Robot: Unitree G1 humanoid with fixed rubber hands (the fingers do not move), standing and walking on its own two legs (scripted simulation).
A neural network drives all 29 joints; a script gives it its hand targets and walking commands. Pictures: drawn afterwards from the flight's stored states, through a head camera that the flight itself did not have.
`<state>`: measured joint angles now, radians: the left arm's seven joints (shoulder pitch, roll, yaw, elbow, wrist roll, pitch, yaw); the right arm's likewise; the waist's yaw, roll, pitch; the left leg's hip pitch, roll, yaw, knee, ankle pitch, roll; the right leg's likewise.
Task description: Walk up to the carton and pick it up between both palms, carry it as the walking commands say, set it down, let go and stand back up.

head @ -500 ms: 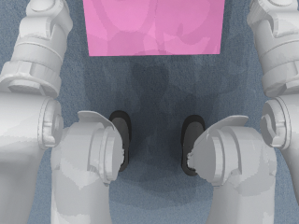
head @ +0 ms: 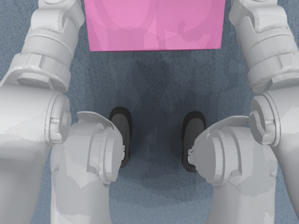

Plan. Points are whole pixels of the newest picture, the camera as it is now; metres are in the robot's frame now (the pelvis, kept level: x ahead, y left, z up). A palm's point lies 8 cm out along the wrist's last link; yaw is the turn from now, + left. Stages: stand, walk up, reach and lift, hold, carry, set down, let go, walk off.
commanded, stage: reach and lift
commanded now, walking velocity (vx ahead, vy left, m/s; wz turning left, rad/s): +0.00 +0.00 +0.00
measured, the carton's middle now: out of the picture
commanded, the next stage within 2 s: none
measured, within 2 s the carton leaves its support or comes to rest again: leaves its support in 0.82 s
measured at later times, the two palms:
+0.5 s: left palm out of the picture +0.55 +0.17 -0.18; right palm out of the picture +0.56 -0.14 -0.19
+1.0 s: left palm out of the picture +0.55 +0.16 -0.15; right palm out of the picture +0.56 -0.14 -0.14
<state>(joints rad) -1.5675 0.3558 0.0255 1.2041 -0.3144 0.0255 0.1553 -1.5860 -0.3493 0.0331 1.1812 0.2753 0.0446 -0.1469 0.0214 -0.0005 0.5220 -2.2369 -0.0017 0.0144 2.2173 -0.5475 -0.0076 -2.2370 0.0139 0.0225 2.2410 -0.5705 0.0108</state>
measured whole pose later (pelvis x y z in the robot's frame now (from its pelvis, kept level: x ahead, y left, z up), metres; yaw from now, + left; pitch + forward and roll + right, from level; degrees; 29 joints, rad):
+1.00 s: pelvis +0.00 +0.00 +0.00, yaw +0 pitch +28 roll +1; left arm -1.50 0.29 0.15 1.00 -0.17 0.23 0.18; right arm -1.52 -0.32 -0.14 1.00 0.13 0.22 -0.14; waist 0.03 -0.02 0.52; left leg -2.15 -0.05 -0.01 2.23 -0.57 -0.04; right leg -2.15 0.06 0.04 2.25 -0.58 0.04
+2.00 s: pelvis -0.03 +0.00 +0.08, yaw -1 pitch +26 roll +1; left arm -1.41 0.14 0.40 0.61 0.06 0.44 0.14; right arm -1.45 -0.23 -0.35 0.70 -0.04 0.40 -0.07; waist 0.03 -0.03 0.52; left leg -1.92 -0.04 -0.01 1.96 -0.49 -0.02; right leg -1.93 0.06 0.06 1.98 -0.51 0.04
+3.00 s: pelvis -0.03 +0.01 +0.18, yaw -1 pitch +18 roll +1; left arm -1.21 0.07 0.39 0.48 0.09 0.50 0.12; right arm -1.26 -0.15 -0.36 0.56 -0.08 0.47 -0.06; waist 0.03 -0.02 0.52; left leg -1.51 -0.05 -0.02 1.63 -0.44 -0.02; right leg -1.51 0.04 0.06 1.65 -0.45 0.04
